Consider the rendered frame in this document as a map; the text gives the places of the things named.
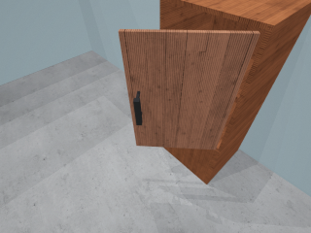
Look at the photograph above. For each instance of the handle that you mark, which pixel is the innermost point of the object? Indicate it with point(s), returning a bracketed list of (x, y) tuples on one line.
[(137, 109)]

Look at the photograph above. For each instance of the cupboard door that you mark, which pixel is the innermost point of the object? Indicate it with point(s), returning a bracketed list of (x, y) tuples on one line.
[(188, 81)]

